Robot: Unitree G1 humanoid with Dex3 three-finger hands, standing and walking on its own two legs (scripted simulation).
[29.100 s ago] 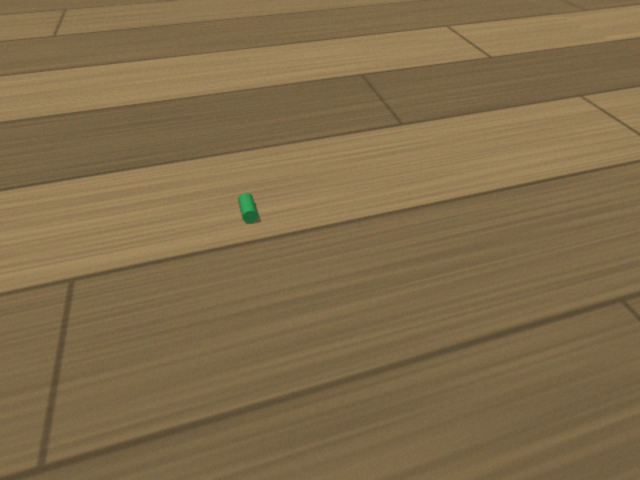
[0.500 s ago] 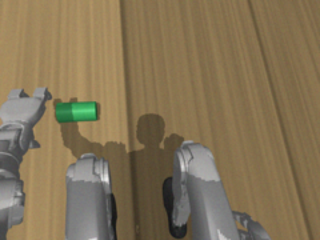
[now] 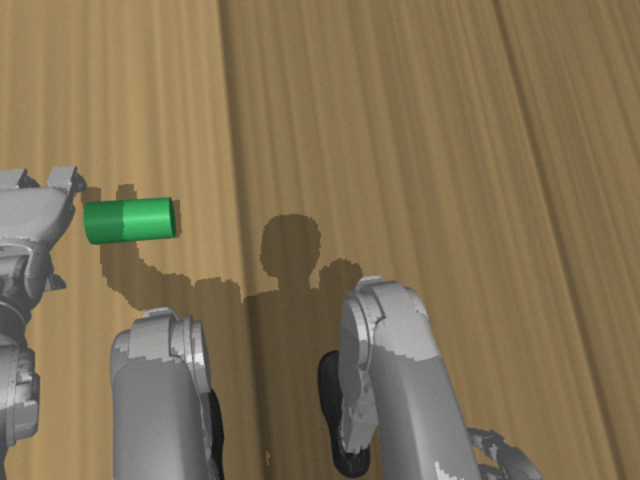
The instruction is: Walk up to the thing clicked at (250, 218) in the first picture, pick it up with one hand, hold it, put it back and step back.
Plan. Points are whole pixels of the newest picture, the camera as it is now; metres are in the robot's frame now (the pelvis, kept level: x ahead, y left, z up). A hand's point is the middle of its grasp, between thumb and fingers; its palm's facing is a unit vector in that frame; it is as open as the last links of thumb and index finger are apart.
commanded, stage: rise first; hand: left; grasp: from above
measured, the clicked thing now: (132, 220) +0.49 +0.22 -0.31
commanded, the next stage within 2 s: approach in 0.28 s
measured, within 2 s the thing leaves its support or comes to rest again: neither
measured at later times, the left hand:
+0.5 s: hand (62, 239) +0.43 +0.28 -0.19, palm faces -0.48 -0.02 -0.88, open 14.1 cm
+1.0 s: hand (117, 190) +0.50 +0.21 -0.18, palm faces -0.46 +0.01 -0.89, open 14.0 cm
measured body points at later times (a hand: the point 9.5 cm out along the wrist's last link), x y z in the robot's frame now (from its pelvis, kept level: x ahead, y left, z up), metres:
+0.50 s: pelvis +0.00 +0.00 -0.01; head +0.24 +0.06 +0.37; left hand +0.45 +0.28 -0.14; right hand +0.05 -0.28 -0.12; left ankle +0.07 +0.12 -0.31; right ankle +0.10 -0.12 -0.31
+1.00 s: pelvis +0.00 +0.00 -0.01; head +0.25 +0.02 +0.36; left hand +0.52 +0.21 -0.13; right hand -0.01 -0.27 -0.12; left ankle +0.07 +0.12 -0.31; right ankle +0.10 -0.12 -0.31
